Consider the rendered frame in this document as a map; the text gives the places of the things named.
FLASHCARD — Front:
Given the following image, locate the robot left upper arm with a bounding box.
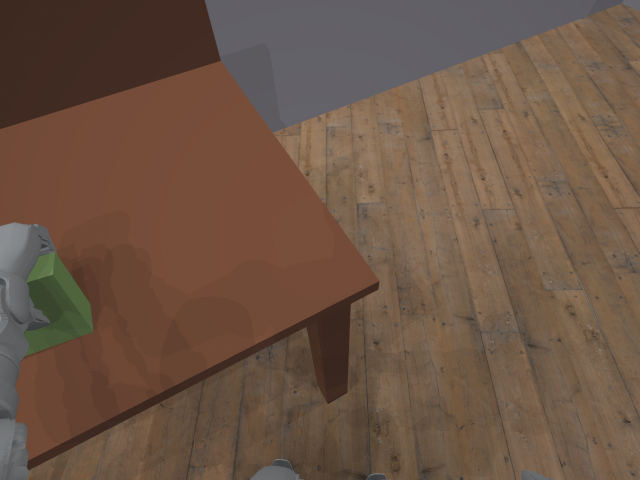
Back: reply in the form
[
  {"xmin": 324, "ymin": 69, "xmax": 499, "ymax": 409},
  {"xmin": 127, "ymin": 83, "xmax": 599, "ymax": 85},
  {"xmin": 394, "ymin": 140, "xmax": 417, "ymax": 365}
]
[{"xmin": 0, "ymin": 418, "xmax": 29, "ymax": 480}]

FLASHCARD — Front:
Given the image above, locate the robot left hand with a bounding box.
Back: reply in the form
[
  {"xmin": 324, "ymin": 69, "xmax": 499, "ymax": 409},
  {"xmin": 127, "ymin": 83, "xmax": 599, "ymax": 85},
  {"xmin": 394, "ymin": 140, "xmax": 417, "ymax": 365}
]
[{"xmin": 0, "ymin": 222, "xmax": 57, "ymax": 331}]

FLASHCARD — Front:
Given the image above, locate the sponge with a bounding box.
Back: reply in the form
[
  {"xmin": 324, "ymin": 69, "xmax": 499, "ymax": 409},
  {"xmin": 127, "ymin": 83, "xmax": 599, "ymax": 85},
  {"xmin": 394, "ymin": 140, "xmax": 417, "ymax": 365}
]
[{"xmin": 24, "ymin": 252, "xmax": 94, "ymax": 356}]

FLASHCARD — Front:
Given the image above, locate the table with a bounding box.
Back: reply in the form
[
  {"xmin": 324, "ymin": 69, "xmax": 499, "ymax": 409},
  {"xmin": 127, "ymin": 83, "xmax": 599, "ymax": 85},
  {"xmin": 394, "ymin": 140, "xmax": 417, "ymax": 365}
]
[{"xmin": 0, "ymin": 0, "xmax": 380, "ymax": 470}]

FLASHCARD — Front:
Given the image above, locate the left robot shin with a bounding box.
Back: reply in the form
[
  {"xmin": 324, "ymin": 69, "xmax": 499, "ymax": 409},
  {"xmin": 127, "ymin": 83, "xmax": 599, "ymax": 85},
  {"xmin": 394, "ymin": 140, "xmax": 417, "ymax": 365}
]
[{"xmin": 271, "ymin": 459, "xmax": 293, "ymax": 471}]

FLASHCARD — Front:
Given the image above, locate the robot left forearm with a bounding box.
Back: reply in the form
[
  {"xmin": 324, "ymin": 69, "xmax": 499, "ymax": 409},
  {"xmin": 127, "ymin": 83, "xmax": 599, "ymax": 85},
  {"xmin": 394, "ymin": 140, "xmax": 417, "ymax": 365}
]
[{"xmin": 0, "ymin": 271, "xmax": 29, "ymax": 420}]

